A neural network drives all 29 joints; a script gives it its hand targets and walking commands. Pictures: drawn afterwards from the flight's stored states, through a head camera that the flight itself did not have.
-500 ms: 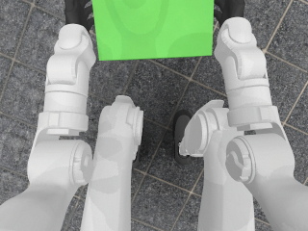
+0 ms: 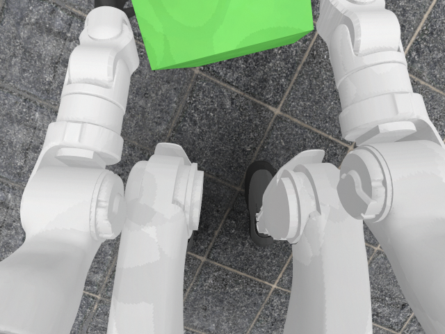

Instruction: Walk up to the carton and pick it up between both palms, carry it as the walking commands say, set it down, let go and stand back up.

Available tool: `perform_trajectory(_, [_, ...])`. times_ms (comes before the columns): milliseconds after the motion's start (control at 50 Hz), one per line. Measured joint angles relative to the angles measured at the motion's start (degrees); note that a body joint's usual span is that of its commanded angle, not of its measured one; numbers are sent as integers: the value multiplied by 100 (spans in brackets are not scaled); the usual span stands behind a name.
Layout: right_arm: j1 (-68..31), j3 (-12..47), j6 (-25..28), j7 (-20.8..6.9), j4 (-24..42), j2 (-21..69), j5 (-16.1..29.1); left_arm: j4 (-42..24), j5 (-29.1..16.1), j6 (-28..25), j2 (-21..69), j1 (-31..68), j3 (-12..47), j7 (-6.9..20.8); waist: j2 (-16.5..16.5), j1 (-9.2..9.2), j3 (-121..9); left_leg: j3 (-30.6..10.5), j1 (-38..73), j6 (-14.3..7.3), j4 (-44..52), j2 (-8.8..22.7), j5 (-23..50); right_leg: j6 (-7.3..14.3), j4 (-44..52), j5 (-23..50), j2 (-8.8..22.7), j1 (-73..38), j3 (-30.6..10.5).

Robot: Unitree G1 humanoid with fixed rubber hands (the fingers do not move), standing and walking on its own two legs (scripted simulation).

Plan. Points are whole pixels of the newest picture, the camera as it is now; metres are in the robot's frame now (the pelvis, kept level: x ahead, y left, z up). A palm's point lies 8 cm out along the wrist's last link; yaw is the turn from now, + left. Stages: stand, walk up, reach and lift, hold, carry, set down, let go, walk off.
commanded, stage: set down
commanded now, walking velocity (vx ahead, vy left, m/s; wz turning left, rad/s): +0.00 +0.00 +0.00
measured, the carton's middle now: out of the picture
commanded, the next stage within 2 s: none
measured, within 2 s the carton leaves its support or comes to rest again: rests again in 1.06 s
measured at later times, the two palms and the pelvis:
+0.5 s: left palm (123, 18) +0.51 +0.16 -0.16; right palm out of the picture +0.54 -0.13 -0.14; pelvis -0.01 -0.01 -0.02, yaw +2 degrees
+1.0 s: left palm (116, 12) +0.52 +0.17 -0.18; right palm out of the picture +0.55 -0.12 -0.16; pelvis +0.03 -0.01 -0.03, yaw +2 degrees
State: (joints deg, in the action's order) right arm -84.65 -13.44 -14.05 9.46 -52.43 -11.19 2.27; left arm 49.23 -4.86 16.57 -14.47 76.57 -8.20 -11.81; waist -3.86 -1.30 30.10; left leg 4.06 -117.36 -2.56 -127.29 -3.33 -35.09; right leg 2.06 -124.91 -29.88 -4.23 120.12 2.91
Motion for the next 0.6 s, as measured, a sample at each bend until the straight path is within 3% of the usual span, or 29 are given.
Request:
perform_trajectory(160, [163,-166,174,-86,-31,108,76,-277,-482,-67,-8,-379,149,-112,167,142,-16,-29,6,91,-263,-200,-180,-141,-347,-320,-143,-57,-111])
perform_trajectory(280, [335,-148,261,16,-131,163,115,141,-401,-124,-75,-239,196,62,126,250,-24,-4,27,134,-248,-195,-77,-148,-364,-200,-204,-42,-165])
perform_trajectory(460, [149,-29,299,11,-675,-86,357,856,-105,-144,-52,283,65,318,92,89,-28,-11,-176,190,-239,-71,166,-133,-326,184,-329,262,-150])
perform_trajectory(600, [-160,-261,201,-9,-856,-56,214,825,59,-171,-55,335,-297,497,-80,33,-58,-105,-354,319,-295,-153,206,10,-406,213,-233,442,-40])
